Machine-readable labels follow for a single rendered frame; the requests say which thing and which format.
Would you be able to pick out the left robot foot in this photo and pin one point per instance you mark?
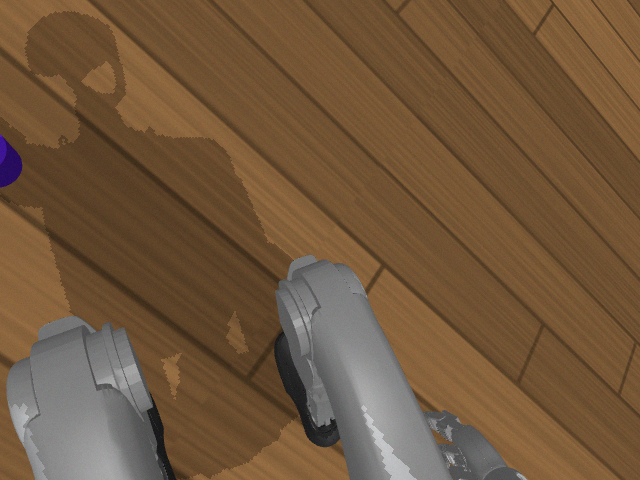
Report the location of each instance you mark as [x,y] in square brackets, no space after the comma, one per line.
[158,430]

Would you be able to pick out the right robot foot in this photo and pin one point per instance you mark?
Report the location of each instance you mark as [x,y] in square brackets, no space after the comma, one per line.
[323,436]

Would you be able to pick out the right robot hand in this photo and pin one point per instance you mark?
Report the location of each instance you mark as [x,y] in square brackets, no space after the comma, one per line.
[472,455]

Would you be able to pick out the tin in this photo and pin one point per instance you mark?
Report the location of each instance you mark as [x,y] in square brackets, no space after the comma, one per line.
[10,163]

